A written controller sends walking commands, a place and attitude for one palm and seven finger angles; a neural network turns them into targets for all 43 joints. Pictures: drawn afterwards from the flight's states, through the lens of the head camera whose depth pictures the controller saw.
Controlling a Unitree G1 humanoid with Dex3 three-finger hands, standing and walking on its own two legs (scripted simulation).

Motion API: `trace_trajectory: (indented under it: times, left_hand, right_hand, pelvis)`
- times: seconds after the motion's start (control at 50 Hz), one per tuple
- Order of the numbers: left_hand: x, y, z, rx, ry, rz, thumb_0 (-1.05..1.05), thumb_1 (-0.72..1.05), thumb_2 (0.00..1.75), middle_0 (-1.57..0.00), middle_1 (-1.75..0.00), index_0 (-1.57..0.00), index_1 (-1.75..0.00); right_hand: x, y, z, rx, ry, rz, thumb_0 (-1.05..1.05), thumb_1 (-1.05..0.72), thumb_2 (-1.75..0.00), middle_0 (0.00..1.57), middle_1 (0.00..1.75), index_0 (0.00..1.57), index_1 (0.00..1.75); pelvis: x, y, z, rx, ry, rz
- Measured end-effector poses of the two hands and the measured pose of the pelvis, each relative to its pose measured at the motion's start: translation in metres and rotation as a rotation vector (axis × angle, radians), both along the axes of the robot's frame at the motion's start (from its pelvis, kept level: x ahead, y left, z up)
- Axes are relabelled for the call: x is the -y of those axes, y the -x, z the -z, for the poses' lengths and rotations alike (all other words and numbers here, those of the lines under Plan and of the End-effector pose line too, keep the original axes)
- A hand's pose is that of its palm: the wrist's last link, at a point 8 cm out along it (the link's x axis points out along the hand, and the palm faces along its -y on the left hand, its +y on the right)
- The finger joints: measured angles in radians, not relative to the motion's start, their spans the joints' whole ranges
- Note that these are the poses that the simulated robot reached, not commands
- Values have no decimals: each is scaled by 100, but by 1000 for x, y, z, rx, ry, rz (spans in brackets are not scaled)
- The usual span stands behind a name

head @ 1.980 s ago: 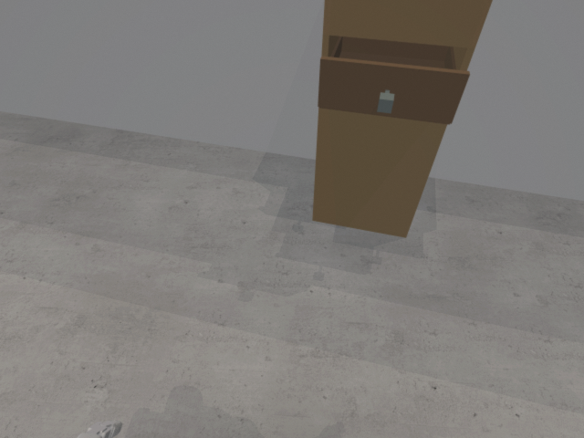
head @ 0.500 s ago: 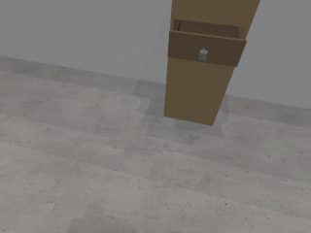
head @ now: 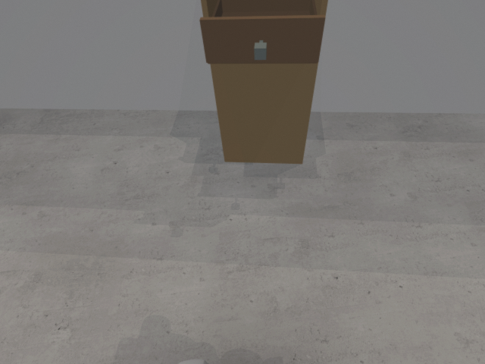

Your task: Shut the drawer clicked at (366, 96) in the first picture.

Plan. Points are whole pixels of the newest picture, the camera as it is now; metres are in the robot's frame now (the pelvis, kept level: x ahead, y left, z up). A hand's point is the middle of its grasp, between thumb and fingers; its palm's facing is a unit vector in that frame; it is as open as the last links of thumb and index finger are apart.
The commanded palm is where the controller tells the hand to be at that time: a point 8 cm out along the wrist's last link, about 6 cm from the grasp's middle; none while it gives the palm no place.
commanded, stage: walk to a spot facing it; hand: left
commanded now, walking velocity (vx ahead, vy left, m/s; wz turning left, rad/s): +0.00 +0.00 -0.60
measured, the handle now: (260, 48) +0.99 +0.03 +0.01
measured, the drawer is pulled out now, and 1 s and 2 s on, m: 0.16 0.16 0.16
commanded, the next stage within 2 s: none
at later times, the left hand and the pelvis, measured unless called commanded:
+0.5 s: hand out of the picture +0.06 +0.21 -0.13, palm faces -0.13 -0.96 -0.23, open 7.4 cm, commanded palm none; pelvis +0.02 +0.02 +0.03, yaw -15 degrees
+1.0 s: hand (201, 269) +0.32 +0.14 -0.16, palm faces -0.55 -0.82 -0.13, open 7.4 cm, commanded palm none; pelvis +0.16 +0.02 +0.02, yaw -34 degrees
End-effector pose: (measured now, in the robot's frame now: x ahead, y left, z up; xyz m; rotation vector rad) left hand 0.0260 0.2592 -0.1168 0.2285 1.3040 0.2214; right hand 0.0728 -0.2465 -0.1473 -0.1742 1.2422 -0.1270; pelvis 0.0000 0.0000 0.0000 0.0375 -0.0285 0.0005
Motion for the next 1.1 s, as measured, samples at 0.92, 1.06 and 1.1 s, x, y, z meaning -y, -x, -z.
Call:
trace_trajectory:
  times: [0.92,1.06,1.1]
  left_hand:
    - [22,-280,8,36,141,540,1,91,90,-20,-30,-19,-30]
    - [127,-356,22,20,213,726,1,91,90,-20,-30,-19,-30]
    - [163,-379,27,44,232,783,1,91,90,-20,-30,-19,-30]
  right_hand:
    - [-118,103,-55,-169,38,638,1,-90,-90,20,30,20,30]
    - [-161,120,-49,-369,-87,803,1,-90,-90,20,30,20,30]
    - [-165,119,-46,-415,-122,854,1,-90,-90,20,30,20,30]
  pelvis:
    - [-42,-131,-24,-57,63,547]
    - [-7,-173,-12,-69,57,635]
    - [8,-185,-5,-69,53,666]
